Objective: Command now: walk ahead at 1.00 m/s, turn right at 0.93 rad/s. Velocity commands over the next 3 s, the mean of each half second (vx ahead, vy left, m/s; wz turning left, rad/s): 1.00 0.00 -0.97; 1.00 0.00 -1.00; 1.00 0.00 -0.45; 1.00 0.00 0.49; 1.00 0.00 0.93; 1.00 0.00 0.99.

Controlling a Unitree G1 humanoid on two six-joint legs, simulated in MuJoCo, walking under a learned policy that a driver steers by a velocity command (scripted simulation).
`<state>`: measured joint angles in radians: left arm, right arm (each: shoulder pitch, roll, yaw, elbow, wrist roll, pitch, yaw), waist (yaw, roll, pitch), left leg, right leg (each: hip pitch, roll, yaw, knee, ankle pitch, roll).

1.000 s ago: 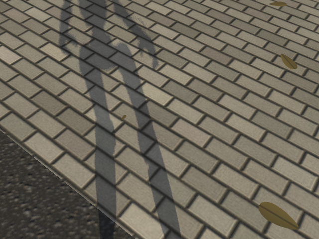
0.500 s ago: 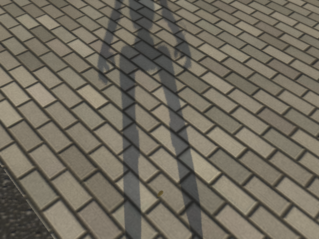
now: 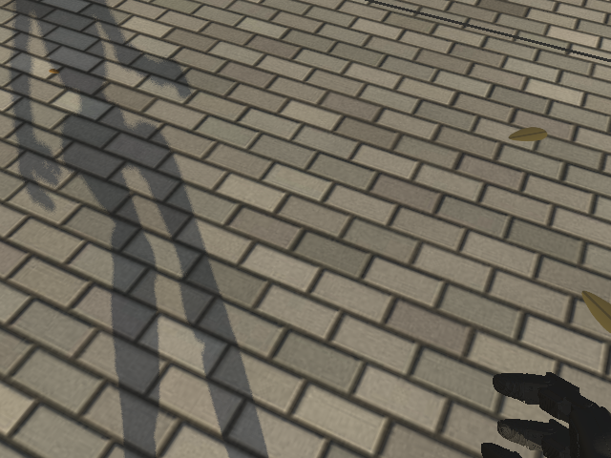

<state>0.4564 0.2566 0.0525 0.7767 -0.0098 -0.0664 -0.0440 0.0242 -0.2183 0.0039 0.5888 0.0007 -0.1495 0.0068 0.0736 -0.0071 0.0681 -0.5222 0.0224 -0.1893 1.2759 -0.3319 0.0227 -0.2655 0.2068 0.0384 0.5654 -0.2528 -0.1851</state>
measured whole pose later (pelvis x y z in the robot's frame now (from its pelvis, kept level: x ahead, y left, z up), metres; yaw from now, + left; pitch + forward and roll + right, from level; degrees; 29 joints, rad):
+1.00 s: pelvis +0.78 -0.22 +0.01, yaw -59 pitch +0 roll +1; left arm 0.44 0.26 0.05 0.73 -0.03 -0.05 0.00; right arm 0.00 -0.29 -0.02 0.56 -0.01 -0.13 0.00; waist 0.09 0.03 0.05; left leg -0.70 0.09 -0.18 0.72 0.01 -0.07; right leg -0.08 0.15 0.19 0.44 -0.34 -0.13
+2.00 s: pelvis +1.15 -1.02 -0.01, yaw -55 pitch -1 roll -3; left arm 0.40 0.27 0.05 0.87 0.02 -0.10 0.01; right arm 0.11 -0.30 -0.04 0.68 0.04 -0.04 0.07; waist 0.07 0.02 0.04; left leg -0.78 0.09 0.08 0.80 0.13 0.09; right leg 0.26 0.05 -0.30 0.22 -0.45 0.02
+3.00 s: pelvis +1.81 -1.53 -0.03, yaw +4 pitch -1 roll -2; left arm 0.43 0.28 0.04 0.85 0.01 -0.07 0.02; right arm 0.08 -0.30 -0.05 0.55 0.05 -0.03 0.07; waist 0.03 0.02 0.06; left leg -0.56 -0.05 0.11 0.76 -0.23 0.17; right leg 0.11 -0.04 -0.19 0.91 -0.43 0.04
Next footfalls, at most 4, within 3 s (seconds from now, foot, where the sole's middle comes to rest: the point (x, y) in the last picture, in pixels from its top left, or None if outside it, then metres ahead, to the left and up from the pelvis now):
0.24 left None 0.44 0.18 -0.76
0.72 right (431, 373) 0.70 -0.22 -0.76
1.12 left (489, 241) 1.12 -0.41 -0.76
1.60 right None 1.00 -0.92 -0.76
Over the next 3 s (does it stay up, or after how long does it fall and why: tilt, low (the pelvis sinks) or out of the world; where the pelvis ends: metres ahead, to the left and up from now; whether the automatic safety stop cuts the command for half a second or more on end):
stays up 1.81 -1.53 -0.03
